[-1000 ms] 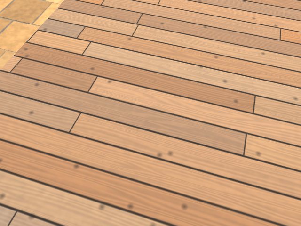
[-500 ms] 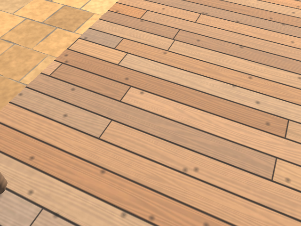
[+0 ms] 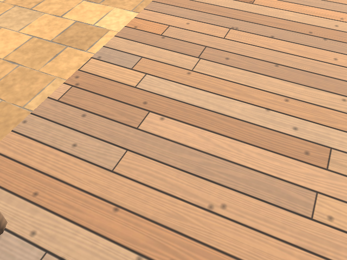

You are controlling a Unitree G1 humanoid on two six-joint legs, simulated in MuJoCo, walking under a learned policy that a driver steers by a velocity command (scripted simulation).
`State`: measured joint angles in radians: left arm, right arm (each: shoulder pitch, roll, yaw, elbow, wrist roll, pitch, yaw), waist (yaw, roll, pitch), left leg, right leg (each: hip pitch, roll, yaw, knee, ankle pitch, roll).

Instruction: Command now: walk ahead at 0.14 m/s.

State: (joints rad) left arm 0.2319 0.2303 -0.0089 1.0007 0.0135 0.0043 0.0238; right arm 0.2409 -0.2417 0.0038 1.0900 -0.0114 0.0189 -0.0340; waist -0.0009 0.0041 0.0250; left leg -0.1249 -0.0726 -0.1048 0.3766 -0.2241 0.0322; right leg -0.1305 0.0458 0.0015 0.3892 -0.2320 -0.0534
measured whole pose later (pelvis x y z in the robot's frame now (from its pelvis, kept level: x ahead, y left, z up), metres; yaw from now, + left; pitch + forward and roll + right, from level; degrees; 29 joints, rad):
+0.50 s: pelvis +0.15 +0.06 +0.00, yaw +0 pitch +0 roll +0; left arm 0.21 0.25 0.04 0.99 0.04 -0.04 -0.04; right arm 0.41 -0.19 -0.01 1.08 -0.02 -0.09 0.00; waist -0.01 -0.04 0.00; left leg -0.03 -0.07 0.05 0.26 -0.23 0.08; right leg -0.54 -0.06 -0.03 1.03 -0.23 -0.06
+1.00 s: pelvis +0.42 +0.03 +0.00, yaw +0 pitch -1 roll -1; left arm 0.35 0.21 0.04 1.05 0.02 -0.09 0.00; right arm 0.21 -0.22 -0.04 0.99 -0.04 -0.05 0.02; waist 0.01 0.02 0.05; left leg -0.55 0.08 -0.01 1.09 -0.23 0.07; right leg -0.13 0.09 -0.11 0.32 -0.18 -0.12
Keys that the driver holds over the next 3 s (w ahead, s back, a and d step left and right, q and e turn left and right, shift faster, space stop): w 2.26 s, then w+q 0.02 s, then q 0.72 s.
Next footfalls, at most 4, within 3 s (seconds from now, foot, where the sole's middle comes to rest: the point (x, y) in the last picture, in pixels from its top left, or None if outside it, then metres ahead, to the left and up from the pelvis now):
0.28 left None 0.13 0.13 -0.78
0.76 right None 0.47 -0.02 -0.78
1.32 left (151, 204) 0.77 0.14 -0.78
1.86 right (191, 150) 1.07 -0.04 -0.78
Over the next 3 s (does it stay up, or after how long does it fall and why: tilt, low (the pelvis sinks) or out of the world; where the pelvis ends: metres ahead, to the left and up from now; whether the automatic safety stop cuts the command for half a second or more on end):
stays up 1.28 0.03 -0.01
